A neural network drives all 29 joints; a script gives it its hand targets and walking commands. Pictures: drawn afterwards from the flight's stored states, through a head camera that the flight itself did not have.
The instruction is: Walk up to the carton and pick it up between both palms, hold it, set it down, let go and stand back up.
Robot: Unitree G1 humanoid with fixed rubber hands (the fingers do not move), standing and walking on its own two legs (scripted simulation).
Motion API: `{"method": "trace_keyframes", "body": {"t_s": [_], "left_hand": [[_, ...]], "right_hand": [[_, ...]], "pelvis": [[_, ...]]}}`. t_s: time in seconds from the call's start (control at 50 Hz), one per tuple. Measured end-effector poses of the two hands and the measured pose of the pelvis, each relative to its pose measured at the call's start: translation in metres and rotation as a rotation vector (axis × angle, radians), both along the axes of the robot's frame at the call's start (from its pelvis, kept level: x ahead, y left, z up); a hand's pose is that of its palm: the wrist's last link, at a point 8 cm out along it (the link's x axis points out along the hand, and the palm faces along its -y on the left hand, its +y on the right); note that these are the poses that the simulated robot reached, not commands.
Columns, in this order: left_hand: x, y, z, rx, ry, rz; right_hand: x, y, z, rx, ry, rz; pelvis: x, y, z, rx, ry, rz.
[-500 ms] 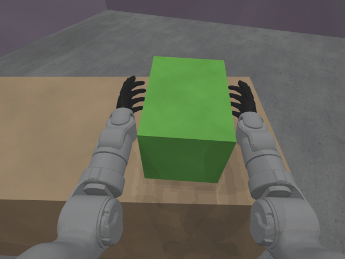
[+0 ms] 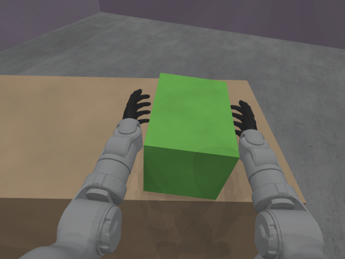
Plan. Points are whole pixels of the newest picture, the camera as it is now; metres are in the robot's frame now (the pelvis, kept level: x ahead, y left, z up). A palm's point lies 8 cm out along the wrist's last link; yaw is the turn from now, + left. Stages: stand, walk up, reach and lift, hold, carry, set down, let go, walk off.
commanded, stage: hold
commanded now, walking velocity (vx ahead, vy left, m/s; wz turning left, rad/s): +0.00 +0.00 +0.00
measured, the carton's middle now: (186, 133) +0.45 -0.03 +0.08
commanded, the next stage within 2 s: none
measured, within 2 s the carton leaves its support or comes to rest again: neither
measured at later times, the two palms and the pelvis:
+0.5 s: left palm (144, 115) +0.43 +0.08 +0.15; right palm (257, 129) +0.42 -0.20 +0.13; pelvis +0.01 -0.02 +0.00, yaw -1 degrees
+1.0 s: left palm (124, 118) +0.40 +0.12 +0.17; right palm (246, 130) +0.39 -0.16 +0.15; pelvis +0.00 +0.00 +0.00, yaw +0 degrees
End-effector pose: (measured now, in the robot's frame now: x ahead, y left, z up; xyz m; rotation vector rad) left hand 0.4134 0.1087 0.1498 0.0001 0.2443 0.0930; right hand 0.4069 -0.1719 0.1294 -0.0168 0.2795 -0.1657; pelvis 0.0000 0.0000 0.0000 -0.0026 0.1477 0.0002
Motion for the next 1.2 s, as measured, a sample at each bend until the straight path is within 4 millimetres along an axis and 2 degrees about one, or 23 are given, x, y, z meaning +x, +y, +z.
{"method": "trace_keyframes", "body": {"t_s": [0.08, 0.28, 0.44, 0.54, 0.64, 0.9, 1.06, 1.2], "left_hand": [[-0.001, -0.002, 0.003, 0.011, -0.019, -0.005], [0.01, -0.022, 0.025, 0.022, -0.051, -0.034], [0.018, -0.031, 0.014, 0.017, -0.029, -0.034], [0.015, -0.026, 0.0, 0.011, -0.018, -0.021], [0.009, -0.016, -0.006, 0.012, -0.031, -0.009], [-0.009, 0.008, 0.019, 0.022, -0.061, -0.008], [-0.018, 0.011, 0.022, 0.034, -0.025, -0.022], [-0.019, 0.011, 0.022, 0.035, -0.011, -0.027]], "right_hand": [[-0.002, -0.002, 0.001, 0.003, -0.018, -0.002], [0.002, -0.022, 0.021, -0.002, -0.044, -0.03], [0.008, -0.03, 0.008, 0.003, -0.018, -0.032], [0.01, -0.025, -0.003, -0.001, -0.007, -0.018], [0.01, -0.016, -0.004, 0.007, -0.022, -0.007], [-0.007, 0.007, 0.023, 0.002, -0.048, -0.007], [-0.021, 0.012, 0.016, 0.019, -0.007, -0.022], [-0.026, 0.013, 0.008, 0.033, 0.01, -0.028]], "pelvis": [[0.0, 0.002, -0.001, -0.004, -0.001, 0.001], [0.004, -0.005, -0.002, -0.01, -0.019, -0.006], [0.01, -0.015, -0.001, -0.006, -0.019, -0.015], [0.011, -0.019, -0.001, -0.002, -0.013, -0.011], [0.011, -0.02, -0.001, 0.0, -0.005, -0.008], [0.003, -0.009, -0.001, -0.002, -0.029, 0.003], [-0.005, 0.0, -0.001, -0.004, -0.038, -0.011], [-0.009, 0.003, -0.002, -0.002, -0.028, -0.016]]}}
